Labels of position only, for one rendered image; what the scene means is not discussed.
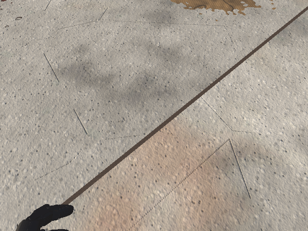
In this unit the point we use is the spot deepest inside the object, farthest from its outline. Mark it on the left robot hand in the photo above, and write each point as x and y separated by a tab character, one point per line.
44	215

